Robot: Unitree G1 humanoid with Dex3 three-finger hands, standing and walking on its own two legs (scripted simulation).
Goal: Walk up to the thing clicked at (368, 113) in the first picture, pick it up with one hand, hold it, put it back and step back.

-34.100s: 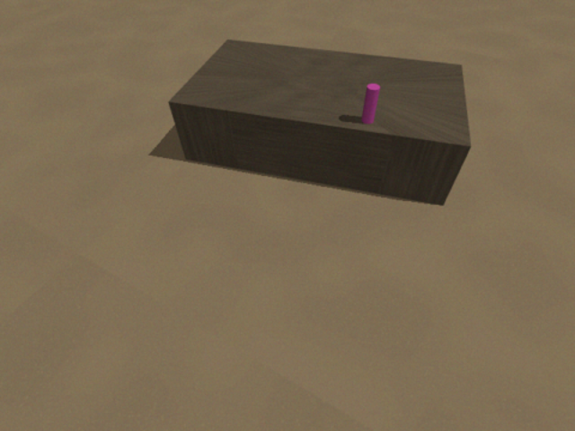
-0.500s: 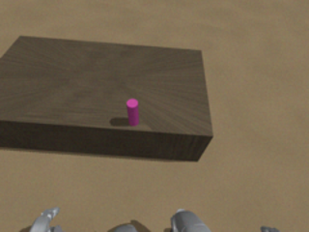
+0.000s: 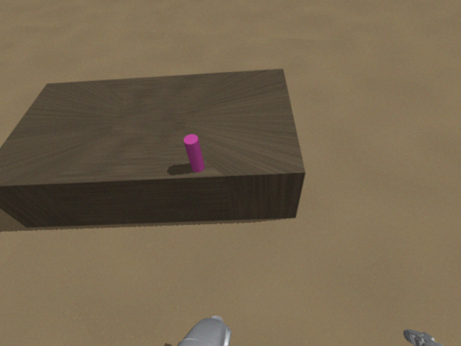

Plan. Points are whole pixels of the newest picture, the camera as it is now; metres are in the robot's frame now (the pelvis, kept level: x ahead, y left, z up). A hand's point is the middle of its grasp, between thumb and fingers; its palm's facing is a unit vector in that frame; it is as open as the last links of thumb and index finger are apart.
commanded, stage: step back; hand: left
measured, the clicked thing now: (194, 154) +0.81 +0.23 -0.32
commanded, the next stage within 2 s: stand in 1.76 s
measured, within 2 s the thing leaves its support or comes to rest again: neither
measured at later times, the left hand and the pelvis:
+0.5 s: hand out of the picture -0.08 +0.26 -0.16, palm faces +0.06 -0.93 -0.36, open 7.4 cm; pelvis -0.17 -0.01 +0.00, yaw +4 degrees
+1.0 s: hand out of the picture -0.24 +0.26 -0.15, palm faces +0.12 -0.91 -0.40, open 7.4 cm; pelvis -0.27 -0.03 +0.00, yaw +7 degrees
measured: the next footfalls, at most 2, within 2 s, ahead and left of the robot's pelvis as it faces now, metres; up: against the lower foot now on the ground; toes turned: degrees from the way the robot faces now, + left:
left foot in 0.22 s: -0.07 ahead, +0.12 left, +0.00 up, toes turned +5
right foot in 0.58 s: -0.18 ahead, -0.15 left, +0.00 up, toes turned +5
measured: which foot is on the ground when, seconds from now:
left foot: up 0.00-0.20, down 0.22-0.60, up 0.62-0.86, down 0.88-1.00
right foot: down 0.00-0.24, up 0.26-0.56, down 0.58-1.00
